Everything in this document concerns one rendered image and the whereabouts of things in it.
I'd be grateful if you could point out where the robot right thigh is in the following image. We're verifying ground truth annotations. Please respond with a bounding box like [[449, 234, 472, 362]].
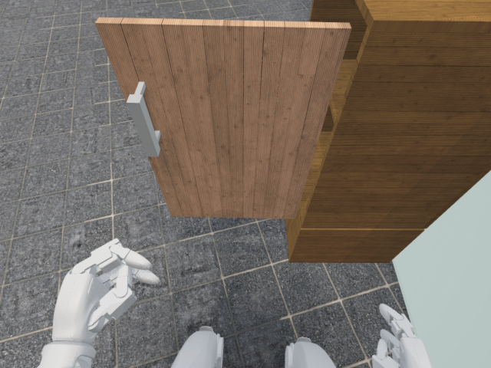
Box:
[[285, 341, 336, 368]]

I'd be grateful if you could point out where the right robot hand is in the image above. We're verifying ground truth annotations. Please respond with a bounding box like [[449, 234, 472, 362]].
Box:
[[372, 304, 433, 368]]

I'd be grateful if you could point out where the robot left thigh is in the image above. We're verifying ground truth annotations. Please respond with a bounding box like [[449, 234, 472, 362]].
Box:
[[171, 330, 224, 368]]

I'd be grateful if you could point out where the robot thigh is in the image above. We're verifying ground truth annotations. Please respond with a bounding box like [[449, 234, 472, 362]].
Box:
[[171, 330, 224, 368], [285, 341, 336, 368]]

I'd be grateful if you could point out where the cupboard door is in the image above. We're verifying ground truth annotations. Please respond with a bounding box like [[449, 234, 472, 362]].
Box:
[[95, 18, 351, 219]]

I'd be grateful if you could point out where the handle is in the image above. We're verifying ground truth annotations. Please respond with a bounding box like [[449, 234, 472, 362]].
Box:
[[127, 82, 160, 157]]

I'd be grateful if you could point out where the left robot hand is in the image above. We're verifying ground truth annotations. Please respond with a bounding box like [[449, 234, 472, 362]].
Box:
[[52, 238, 160, 345]]

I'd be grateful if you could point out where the robot left forearm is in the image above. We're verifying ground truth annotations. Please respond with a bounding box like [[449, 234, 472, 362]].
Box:
[[37, 341, 96, 368]]

